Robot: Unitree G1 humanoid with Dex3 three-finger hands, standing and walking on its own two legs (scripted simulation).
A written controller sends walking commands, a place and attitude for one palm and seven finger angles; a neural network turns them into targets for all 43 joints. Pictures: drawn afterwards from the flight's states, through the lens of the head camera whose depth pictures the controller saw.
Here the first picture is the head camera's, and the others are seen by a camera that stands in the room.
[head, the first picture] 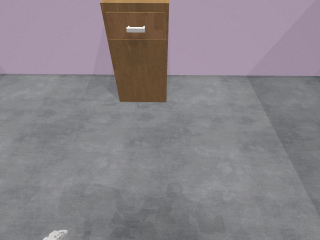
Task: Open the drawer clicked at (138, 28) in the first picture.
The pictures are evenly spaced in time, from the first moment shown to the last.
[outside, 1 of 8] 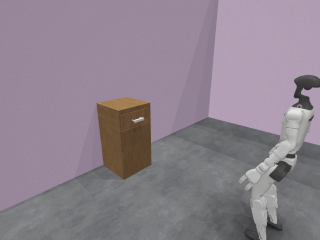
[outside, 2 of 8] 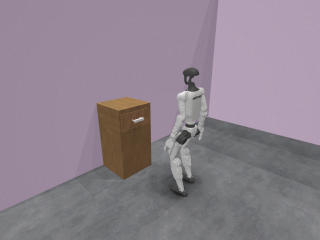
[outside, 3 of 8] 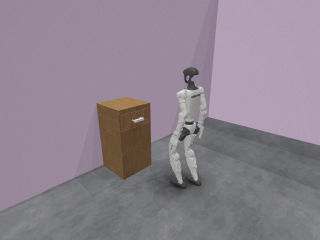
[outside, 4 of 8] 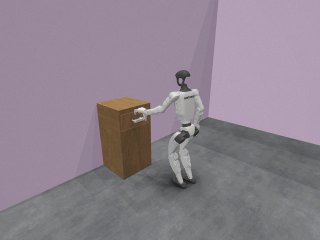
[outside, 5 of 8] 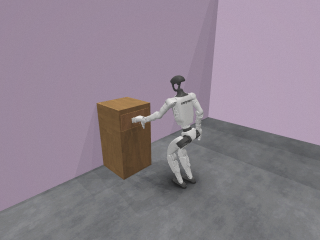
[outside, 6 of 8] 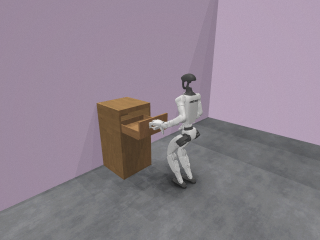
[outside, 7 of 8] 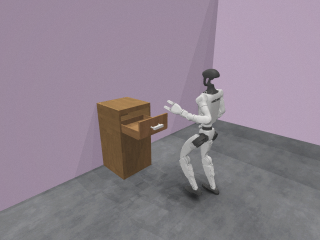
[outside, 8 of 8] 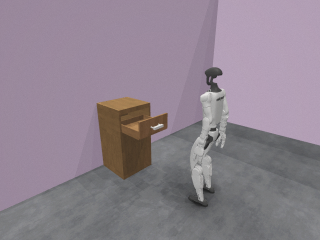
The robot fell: no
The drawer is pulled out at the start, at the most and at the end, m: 0.00 0.30 0.30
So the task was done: yes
